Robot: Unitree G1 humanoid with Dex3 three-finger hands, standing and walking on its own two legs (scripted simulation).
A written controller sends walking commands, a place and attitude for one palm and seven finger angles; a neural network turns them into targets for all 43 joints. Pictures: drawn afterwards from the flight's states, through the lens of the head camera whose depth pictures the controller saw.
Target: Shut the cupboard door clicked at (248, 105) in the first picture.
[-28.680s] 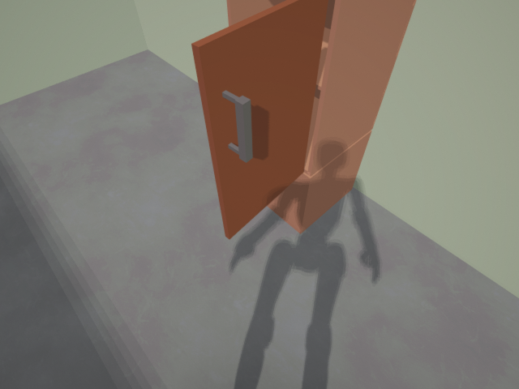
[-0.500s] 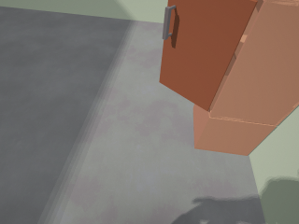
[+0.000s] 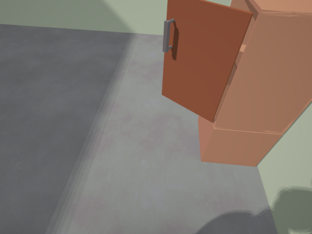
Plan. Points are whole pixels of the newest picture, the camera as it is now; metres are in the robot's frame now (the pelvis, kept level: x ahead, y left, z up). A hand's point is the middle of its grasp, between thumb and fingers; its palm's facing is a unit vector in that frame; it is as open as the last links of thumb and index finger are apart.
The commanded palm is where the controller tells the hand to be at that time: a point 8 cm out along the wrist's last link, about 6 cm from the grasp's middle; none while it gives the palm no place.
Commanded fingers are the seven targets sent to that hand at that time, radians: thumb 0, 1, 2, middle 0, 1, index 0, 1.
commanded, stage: let the arm hang, fingers relaxed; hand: left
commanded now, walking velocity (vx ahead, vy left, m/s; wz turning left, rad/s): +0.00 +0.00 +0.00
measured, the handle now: (168, 35) +0.97 -0.01 +0.07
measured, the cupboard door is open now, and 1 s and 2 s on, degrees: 56 56 56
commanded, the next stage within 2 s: look to check the result in 0.10 s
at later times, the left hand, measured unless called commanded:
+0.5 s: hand out of the picture -0.02 +0.15 -0.18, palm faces +0.03 -0.99 -0.15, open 7.3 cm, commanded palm none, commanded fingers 0.00 0.90 0.90 -0.20 -0.30 -0.20 -0.30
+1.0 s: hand out of the picture -0.01 +0.16 -0.18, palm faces +0.11 -0.98 -0.19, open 7.3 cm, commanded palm none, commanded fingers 0.00 0.90 0.90 -0.20 -0.30 -0.20 -0.30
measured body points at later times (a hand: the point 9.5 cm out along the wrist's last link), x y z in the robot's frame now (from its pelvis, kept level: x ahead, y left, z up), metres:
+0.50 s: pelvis +0.00 +0.00 +0.00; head +0.00 +0.00 +0.45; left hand -0.02 +0.20 -0.16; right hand -0.05 -0.20 -0.16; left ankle -0.03 +0.08 -0.74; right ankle +0.03 -0.13 -0.74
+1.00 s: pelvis -0.01 -0.01 -0.01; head +0.01 -0.01 +0.44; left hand -0.01 +0.21 -0.17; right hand -0.03 -0.22 -0.17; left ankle -0.03 +0.08 -0.74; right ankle +0.03 -0.13 -0.74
